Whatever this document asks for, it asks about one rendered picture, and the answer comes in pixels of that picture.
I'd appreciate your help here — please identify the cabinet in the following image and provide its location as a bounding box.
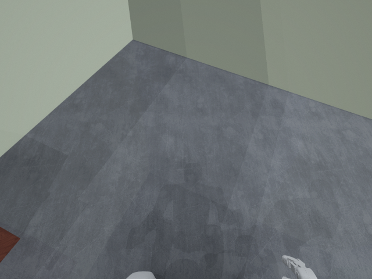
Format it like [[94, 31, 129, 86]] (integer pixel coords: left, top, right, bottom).
[[0, 227, 20, 262]]

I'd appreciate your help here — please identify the right robot hand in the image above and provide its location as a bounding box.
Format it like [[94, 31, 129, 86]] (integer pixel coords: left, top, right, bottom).
[[282, 255, 317, 279]]

